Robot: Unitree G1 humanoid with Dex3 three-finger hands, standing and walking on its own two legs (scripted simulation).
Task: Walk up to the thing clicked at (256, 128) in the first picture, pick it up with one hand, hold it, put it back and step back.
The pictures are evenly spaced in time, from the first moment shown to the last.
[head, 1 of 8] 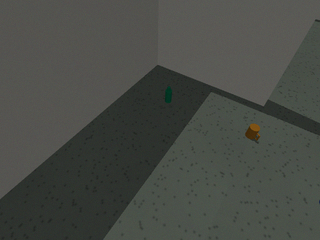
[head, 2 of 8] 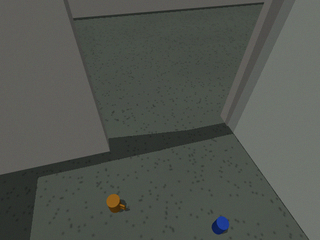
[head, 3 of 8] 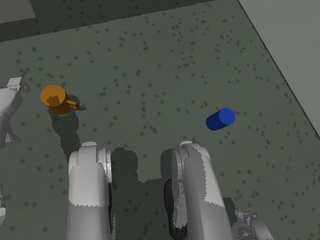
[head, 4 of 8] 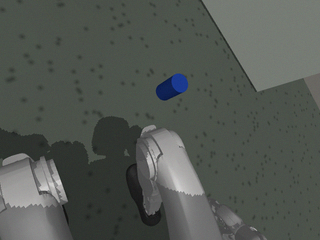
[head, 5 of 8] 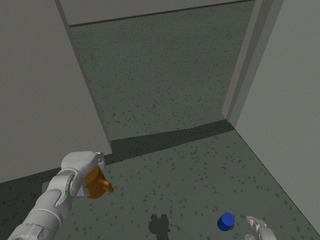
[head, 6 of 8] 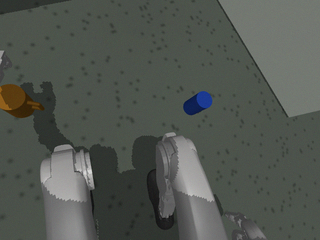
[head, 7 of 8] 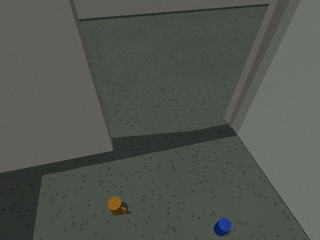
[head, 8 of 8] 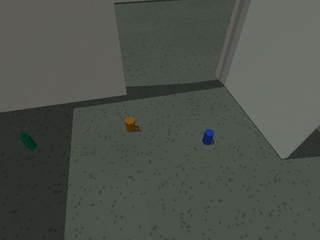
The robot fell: no
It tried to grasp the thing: yes
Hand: left
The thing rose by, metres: 0.64
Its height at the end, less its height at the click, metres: +0.00
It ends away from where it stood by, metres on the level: 0.02
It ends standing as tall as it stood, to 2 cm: yes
